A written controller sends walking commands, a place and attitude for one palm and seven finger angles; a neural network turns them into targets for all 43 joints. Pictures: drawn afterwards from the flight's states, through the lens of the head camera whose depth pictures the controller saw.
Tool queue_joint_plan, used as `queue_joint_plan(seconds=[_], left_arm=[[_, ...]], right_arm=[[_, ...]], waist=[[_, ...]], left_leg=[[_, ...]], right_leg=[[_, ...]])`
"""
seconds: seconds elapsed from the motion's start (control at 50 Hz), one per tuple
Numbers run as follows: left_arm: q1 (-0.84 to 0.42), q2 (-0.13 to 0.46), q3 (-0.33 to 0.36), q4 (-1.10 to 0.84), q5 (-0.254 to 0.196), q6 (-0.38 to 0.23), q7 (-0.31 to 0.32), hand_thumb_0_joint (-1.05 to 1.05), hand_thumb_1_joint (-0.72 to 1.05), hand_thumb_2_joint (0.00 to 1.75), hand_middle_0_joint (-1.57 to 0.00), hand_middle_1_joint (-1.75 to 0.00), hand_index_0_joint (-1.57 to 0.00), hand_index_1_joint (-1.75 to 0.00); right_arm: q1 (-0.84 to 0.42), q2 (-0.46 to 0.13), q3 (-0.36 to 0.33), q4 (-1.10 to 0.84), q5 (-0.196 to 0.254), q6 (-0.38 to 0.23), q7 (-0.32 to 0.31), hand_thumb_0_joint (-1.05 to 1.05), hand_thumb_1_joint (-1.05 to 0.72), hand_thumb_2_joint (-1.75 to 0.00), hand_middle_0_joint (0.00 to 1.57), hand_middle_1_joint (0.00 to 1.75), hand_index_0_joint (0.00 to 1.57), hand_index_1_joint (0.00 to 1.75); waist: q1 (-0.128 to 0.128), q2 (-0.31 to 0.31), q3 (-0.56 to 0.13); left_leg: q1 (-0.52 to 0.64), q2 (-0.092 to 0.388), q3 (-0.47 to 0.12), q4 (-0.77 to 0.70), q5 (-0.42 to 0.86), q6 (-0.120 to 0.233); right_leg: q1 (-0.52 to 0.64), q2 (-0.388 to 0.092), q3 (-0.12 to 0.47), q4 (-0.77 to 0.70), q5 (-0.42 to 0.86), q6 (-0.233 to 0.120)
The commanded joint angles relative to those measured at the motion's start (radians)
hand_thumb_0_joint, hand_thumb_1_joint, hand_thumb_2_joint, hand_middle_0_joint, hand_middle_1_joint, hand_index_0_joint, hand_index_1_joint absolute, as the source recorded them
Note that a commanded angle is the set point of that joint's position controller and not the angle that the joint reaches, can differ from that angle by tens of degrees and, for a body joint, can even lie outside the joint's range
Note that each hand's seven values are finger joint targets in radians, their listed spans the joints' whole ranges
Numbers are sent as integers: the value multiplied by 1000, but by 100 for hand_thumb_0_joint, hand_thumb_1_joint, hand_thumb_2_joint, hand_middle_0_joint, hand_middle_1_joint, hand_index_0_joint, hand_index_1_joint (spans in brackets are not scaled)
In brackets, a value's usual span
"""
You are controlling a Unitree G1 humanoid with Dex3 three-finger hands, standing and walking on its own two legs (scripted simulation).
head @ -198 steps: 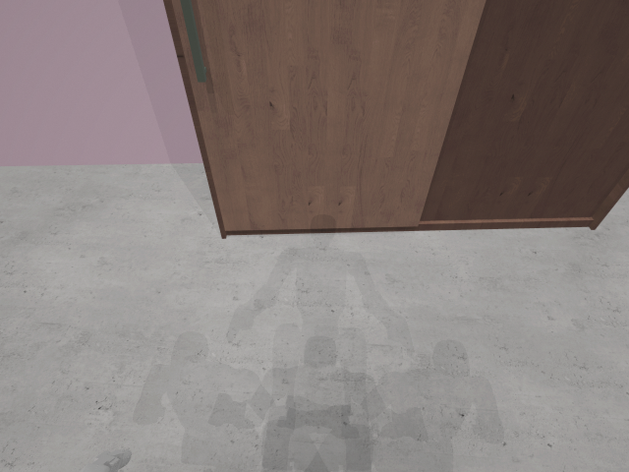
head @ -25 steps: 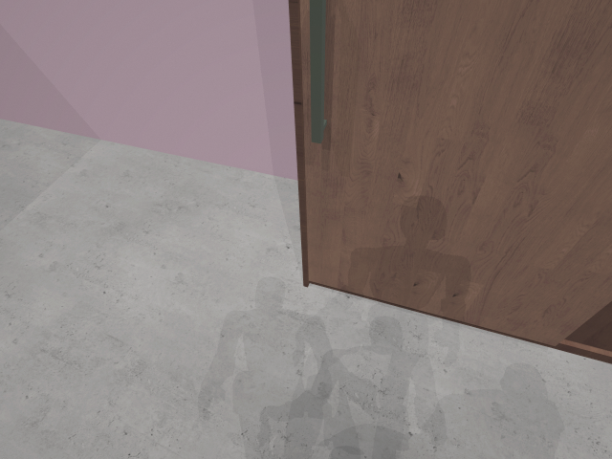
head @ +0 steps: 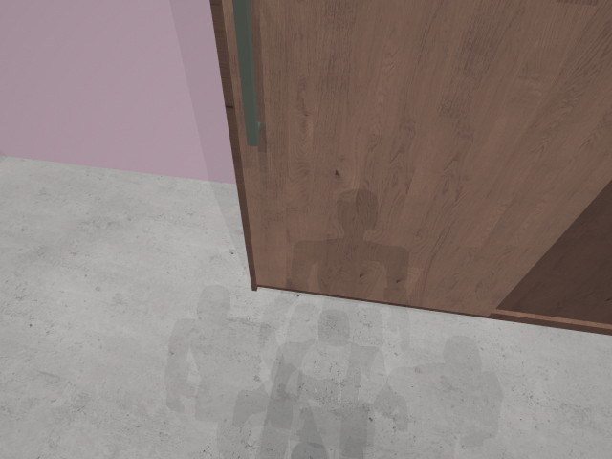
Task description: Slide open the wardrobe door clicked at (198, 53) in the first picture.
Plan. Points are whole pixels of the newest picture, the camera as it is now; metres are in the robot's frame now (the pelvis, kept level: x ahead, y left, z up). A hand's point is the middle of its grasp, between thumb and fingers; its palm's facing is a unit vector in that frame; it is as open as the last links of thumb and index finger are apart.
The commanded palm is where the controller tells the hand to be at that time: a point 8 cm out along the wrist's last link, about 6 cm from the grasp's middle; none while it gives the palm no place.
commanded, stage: take the last steps up to it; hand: left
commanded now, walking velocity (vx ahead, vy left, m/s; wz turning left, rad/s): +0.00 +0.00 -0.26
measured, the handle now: (249, 65) +0.74 +0.17 +0.14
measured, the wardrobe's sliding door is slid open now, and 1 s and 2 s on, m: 0.00 0.00 0.00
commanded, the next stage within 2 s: come to a stop and stand still in 0.94 s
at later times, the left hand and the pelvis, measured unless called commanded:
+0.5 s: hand out of the picture +0.11 +0.16 -0.16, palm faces -0.06 -0.98 -0.21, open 7.4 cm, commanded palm none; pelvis +0.04 -0.01 +0.00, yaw -4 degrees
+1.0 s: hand out of the picture +0.08 +0.16 -0.18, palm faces +0.12 -0.98 -0.13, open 7.3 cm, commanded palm none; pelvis +0.21 +0.03 -0.02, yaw +0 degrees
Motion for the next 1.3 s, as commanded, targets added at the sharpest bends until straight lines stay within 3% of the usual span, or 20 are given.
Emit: queue_joint_plan(seconds=[0.0, 0.02, 0.04, 0.14, 0.3, 0.4, 0.42, 0.44, 0.46, 0.48, 0.56, 0.62, 0.82, 0.9, 0.94, 0.96, 0.98, 1.06, 1.12, 1.28], left_arm=[[17, 104, 35, -77, -20, -4, 7, 0, 90, 90, -20, -30, -20, -30], [3, 94, 28, -81, -15, -4, 5, 0, 90, 90, -20, -30, -20, -30], [3, 105, 32, -71, -9, -2, 4, 0, 90, 90, -20, -30, -20, -30], [22, 91, 26, -11, 12, -6, -23, 0, 90, 90, -20, -30, -20, -30], [-65, 48, -3, -29, 7, -28, -30, 0, 90, 90, -20, -30, -20, -30], [82, 40, 2, 35, 5, -49, -26, 0, 90, 90, -20, -30, -20, -30], [162, 75, 9, 62, 7, -60, -18, 0, 90, 90, -20, -30, -20, -30], [252, 158, 27, 93, 16, -74, -5, 0, 90, 90, -20, -30, -20, -30], [334, 229, 40, 108, 3, -74, 4, 0, 90, 90, -20, -30, -20, -30], [310, 210, 38, 103, -4, -76, 10, 0, 90, 90, -20, -30, -20, -30], [184, 60, 2, 88, -2, -100, 15, 0, 90, 90, -20, -30, -20, -30], [233, 49, -11, 113, -4, -116, 12, 0, 90, 90, -20, -30, -20, -30], [312, 81, -12, 168, 7, -123, 31, 0, 90, 90, -20, -30, -20, -30], [305, 104, -3, 173, 8, -112, 36, 0, 90, 90, -20, -30, -20, -30], [308, 92, -4, 167, -4, -107, 35, 0, 90, 90, -20, -30, -20, -30], [386, 30, -11, 158, -21, -101, 27, 0, 90, 90, -20, -30, -20, -30], [356, 18, -20, 137, -18, -100, 29, 0, 90, 90, -20, -30, -20, -30], [204, -17, -13, 129, -9, -67, 28, 0, 90, 90, -20, -30, -20, -30], [277, -28, -17, 146, -13, -23, 37, 0, 90, 90, -20, -30, -20, -30], [114, 56, 23, 20, 1, 37, 33, 0, 90, 90, -20, -30, -20, -30]], right_arm=[[131, -190, -32, -36, -14, -40, -14, 0, -90, -90, 20, 30, 20, 30], [117, -224, -37, -56, -14, -32, -13, 0, -90, -90, 20, 30, 20, 30], [92, -214, -25, -66, -26, -32, -14, 0, -90, -90, 20, 30, 20, 30], [98, -138, -6, -40, -25, -56, -10, 0, -90, -90, 20, 30, 20, 30], [244, -144, -24, 43, -26, -71, 3, 0, -90, -90, 20, 30, 20, 30], [210, -132, -20, 74, -21, -63, 12, 0, -90, -90, 20, 30, 20, 30], [197, -103, -16, 74, -14, -66, 17, 0, -90, -90, 20, 30, 20, 30], [188, -40, -3, 52, -3, -73, 22, 0, -90, -90, 20, 30, 20, 30], [116, -63, -2, 9, -15, -72, 28, 0, -90, -90, 20, 30, 20, 30], [95, -97, -17, 10, -26, -69, 32, 0, -90, -90, 20, 30, 20, 30], [161, -34, -19, 78, -28, -51, 45, 0, -90, -90, 20, 30, 20, 30], [166, -9, -18, 82, -22, -43, 51, 0, -90, -90, 20, 30, 20, 30], [-74, -9, -3, -30, -13, -52, 73, 0, -90, -90, 20, 30, 20, 30], [1, -30, -3, -14, -16, -67, 58, 0, -90, -90, 20, 30, 20, 30], [255, -124, -21, 54, -30, -78, 39, 0, -90, -90, 20, 30, 20, 30], [320, -232, -45, 64, -34, -84, 25, 0, -90, -90, 20, 30, 20, 30], [353, -258, -47, 73, -12, -75, 16, 0, -90, -90, 20, 30, 20, 30], [102, -79, 5, 22, -11, -91, 1, 0, -90, -90, 20, 30, 20, 30], [24, -63, 18, 19, -6, -89, -10, 0, -90, -90, 20, 30, 20, 30], [27, -122, -22, 1, -17, -36, -22, 0, -90, -90, 20, 30, 20, 30]], waist=[[-43, 217, -97], [-41, 316, -61], [-36, 234, -41], [-25, 168, 26], [-70, 139, 42], [9, 113, 8], [48, 21, -19], [83, -208, -28], [117, -285, 1], [96, -175, 43], [-3, -76, 141], [-12, -83, 120], [19, -114, 143], [-23, -125, 60], [-121, -6, -136], [-108, 254, -277], [-116, 279, -333], [-22, 52, -31], [36, 63, -44], [1, 143, -32]], left_leg=[[302, 249, -249, -348, 294, 112], [214, 377, -353, -390, 383, 201], [131, 380, -344, -410, 267, 245], [152, 209, -184, -500, -79, 179], [203, 246, -172, -496, -43, 243], [32, 178, -96, -358, -116, 191], [-63, 122, -48, -222, -120, 155], [-274, 17, 81, 35, -163, 101], [-412, -3, 69, 240, -240, 82], [-429, 35, -8, 348, -158, 84], [-358, 90, -13, 412, 99, 58], [-358, 76, 21, 394, 180, 34], [-311, 66, 69, 105, 227, 58], [-98, -8, 111, -41, 163, 103], [304, 37, 67, -135, 404, 129], [571, 302, -246, -127, 676, 225], [578, 400, -376, -224, 784, 298], [99, 288, -112, -338, 791, 211], [18, 256, -35, -364, 865, 192], [83, 295, -54, -316, 770, 260]], right_leg=[[-214, -46, 88, 136, 2, 5], [-233, -18, -4, 312, -299, 44], [-206, -45, 31, 432, -308, 50], [-309, -70, -15, 581, -110, 49], [-222, -121, -104, 240, -156, 46], [113, -76, -159, -33, -34, 36], [259, -123, -91, -133, -44, 19], [410, -338, 183, -244, -241, -48], [385, -516, 461, -377, -373, -142], [300, -521, 453, -410, -458, -165], [123, -376, 121, -389, -93, -83], [156, -327, -21, -362, 213, -60], [222, -358, -80, -294, 524, -76], [267, -346, -124, -94, 782, -52], [130, -263, -181, 272, 556, 1], [-140, -109, -214, 549, -82, 41], [-215, -66, -107, 768, -388, 24], [-191, -186, -15, 742, -145, 51], [-77, -165, -20, 574, -95, 75], [-226, -104, 9, 629, -126, 86]])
